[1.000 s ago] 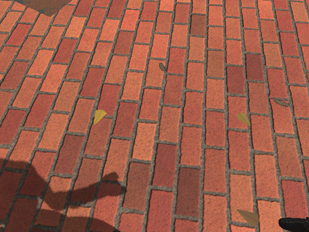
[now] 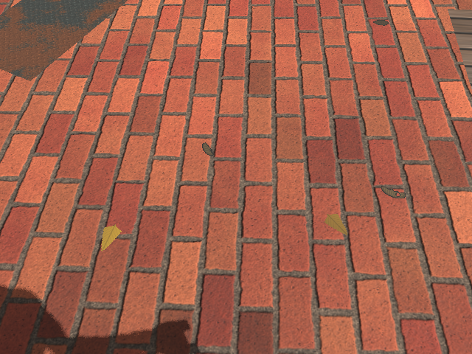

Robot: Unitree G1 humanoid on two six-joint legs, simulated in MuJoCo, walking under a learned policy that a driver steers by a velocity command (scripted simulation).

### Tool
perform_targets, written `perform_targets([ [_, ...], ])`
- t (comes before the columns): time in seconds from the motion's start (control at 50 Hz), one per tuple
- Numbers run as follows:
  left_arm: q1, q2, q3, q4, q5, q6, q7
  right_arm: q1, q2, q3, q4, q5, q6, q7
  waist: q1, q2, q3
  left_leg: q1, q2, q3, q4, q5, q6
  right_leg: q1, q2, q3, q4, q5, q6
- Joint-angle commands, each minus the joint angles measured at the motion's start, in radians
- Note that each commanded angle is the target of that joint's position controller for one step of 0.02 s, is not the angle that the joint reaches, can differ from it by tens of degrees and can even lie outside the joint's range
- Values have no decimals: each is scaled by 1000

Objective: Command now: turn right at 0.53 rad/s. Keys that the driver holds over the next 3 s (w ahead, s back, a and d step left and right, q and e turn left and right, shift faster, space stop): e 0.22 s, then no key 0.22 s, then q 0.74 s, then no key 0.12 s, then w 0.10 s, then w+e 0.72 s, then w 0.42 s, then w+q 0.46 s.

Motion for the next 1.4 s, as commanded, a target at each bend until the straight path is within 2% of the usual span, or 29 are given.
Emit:
perform_targets([
  [0.02,65,95,40,-58,6,-7,3,-14,-160,-43,-51,24,-18,6,39,116,-146,36,168,-69,30,407,150,197,63,-64,-282,195,-48],
  [0.04,97,158,60,-63,7,-9,16,46,-119,-33,-35,3,-25,13,34,-49,-152,-111,102,16,220,198,67,348,-9,85,-353,474,-96],
  [0.06,100,290,79,-106,24,-17,31,26,-51,-5,-86,-60,-27,18,8,-361,-155,-417,-43,23,532,-385,-36,461,-317,525,-358,912,-275],
  [0.08,145,252,65,-103,62,-44,14,-76,-107,-18,-104,-34,-31,10,105,-251,-252,-438,-83,-151,694,-420,-39,394,-383,620,-412,834,-423],
  [0.1,110,227,54,-92,63,-63,9,-98,-131,-26,-101,-7,-25,4,80,-165,-186,-455,-63,-173,737,-340,-29,350,-329,531,-425,705,-390],
  [0.14,24,171,39,-86,22,-63,25,-82,-137,-32,-71,-17,-15,-12,38,-96,-125,-453,-34,-183,670,-179,-25,295,-230,423,-425,529,-287],
  [0.28,4,138,24,-80,24,-41,61,-71,-77,-10,-44,-10,-17,3,30,-129,-161,-304,-74,-165,401,-26,-57,265,-152,361,-435,414,-264],
  [0.4,1,136,18,-62,34,-29,47,-85,-87,-6,-50,-1,-29,22,59,-168,-114,-152,-75,-142,193,-68,-33,183,-154,430,-436,264,-275],
  [0.46,-38,83,-7,-50,25,-28,43,-14,-52,4,-24,-7,-45,38,6,-140,-128,12,-67,-125,-90,97,1,160,-124,411,-393,274,-228],
  [0.48,10,36,-23,-25,33,-36,41,-7,-47,13,-19,-25,-51,43,13,-100,-141,108,-31,-162,-176,228,19,127,-92,372,-385,232,-173],
  [0.5,66,19,-28,-8,58,-46,39,-9,-105,8,-30,-38,-52,41,58,21,-152,157,90,-296,-187,388,64,94,-21,278,-287,129,-111],
  [0.52,104,15,-24,-8,64,-52,38,-85,-111,15,-22,-44,-55,44,138,157,-123,-4,127,-351,-178,299,154,174,41,179,-323,56,-58],
  [0.56,8,78,-7,1,68,-53,45,-110,-70,24,-41,-31,-60,50,70,129,-71,-90,55,-322,-211,52,126,245,39,163,-322,137,-31],
  [0.62,-16,74,1,-8,55,-48,60,-78,-140,8,-41,-10,-65,40,52,141,-35,-95,50,-361,-200,94,119,211,41,137,-295,172,-43],
  [0.78,25,54,27,-7,40,-70,55,-59,-149,-14,-107,9,-15,15,29,48,-96,-95,6,-438,-66,231,150,213,25,87,-268,214,-61],
  [0.82,45,83,41,-7,41,-68,53,-63,-132,-13,-127,12,-10,17,29,-53,-101,-181,-63,-357,45,161,100,269,-56,164,-339,250,-116],
  [0.86,63,125,51,-6,49,-68,57,-34,-106,-10,-134,10,-5,23,27,-233,-115,-303,-142,-195,312,-140,30,330,-302,387,-445,428,-279],
  [0.88,65,110,43,-20,52,-73,63,-41,-141,-25,-136,6,-3,27,46,-219,-122,-356,-109,-179,550,-326,3,325,-399,451,-458,556,-360],
  [0.92,-1,101,34,-30,40,-77,71,-20,-135,-34,-121,17,12,34,10,-79,-99,-367,-54,-192,653,-269,-19,283,-348,319,-443,556,-321],
  [1.0,-35,138,46,-18,37,-52,72,-59,-66,-2,-146,16,23,52,37,-142,-104,-246,-33,-84,408,-145,-35,256,-233,89,-430,567,-258],
  [1.1,-14,144,50,7,-2,-42,61,39,-107,-24,-138,13,27,64,3,-141,-162,-11,-98,6,1,84,32,237,-245,9,-292,455,-186],
  [1.12,43,105,41,31,4,-46,55,70,-148,-39,-134,6,26,52,4,-41,-146,96,-83,-74,-102,220,70,133,-195,-61,-165,301,-111],
  [1.14,50,36,18,-1,62,-46,50,96,-284,-69,-164,2,19,32,31,288,-135,252,200,-485,-142,616,192,-174,-64,-145,170,-205,7],
  [1.16,-77,66,21,-46,56,-52,60,94,-300,-63,-187,-43,-6,44,-42,260,-176,156,327,-666,-175,657,390,-272,31,34,366,-334,30],
  [1.18,-108,96,31,-43,33,-48,68,77,-260,-52,-180,-52,-27,52,-45,154,-156,133,282,-596,-196,541,382,-285,10,89,436,-270,22],
  [1.22,-61,106,39,4,33,-39,81,-13,-181,-28,-171,-15,-35,40,10,84,-120,109,181,-456,-181,410,274,-274,-25,100,399,-98,16],
  [1.24,-40,106,40,17,38,-36,83,-43,-159,-16,-170,-4,-31,33,26,99,-121,84,153,-412,-178,455,259,-237,-22,93,393,-39,27],
  [1.3,-8,73,29,44,24,-35,71,-38,-122,4,-159,-17,-29,19,34,107,-164,88,116,-345,-177,515,258,-152,-5,76,365,47,49],
  [1.4,-85,65,12,25,13,-61,45,52,-145,-1,-111,-11,-32,14,-33,165,-85,126,127,-462,-323,-155,268,-161,-16,54,50,74,29],
])
Next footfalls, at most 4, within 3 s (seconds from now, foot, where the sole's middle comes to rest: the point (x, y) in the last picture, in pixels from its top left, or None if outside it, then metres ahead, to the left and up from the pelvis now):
0.04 right None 0.05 -0.12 -0.77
0.48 left None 0.07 0.11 -0.77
1.12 left None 0.03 0.14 -0.77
1.68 right None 0.12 -0.07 -0.77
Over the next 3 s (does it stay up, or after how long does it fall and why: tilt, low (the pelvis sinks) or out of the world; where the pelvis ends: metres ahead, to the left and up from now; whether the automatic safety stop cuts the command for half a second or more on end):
stays up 0.72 -0.08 0.01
